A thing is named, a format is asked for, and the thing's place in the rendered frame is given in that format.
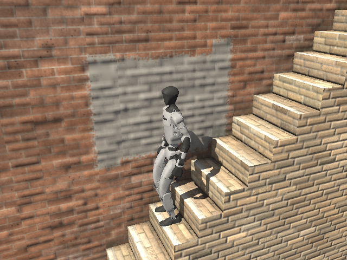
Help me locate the stairs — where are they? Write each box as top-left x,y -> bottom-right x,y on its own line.
106,10 -> 347,260

